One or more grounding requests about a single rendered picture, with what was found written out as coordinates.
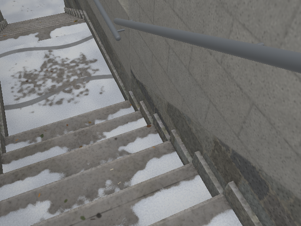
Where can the stairs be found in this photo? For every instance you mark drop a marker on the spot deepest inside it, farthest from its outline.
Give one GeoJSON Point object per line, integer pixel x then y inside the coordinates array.
{"type": "Point", "coordinates": [21, 26]}
{"type": "Point", "coordinates": [105, 167]}

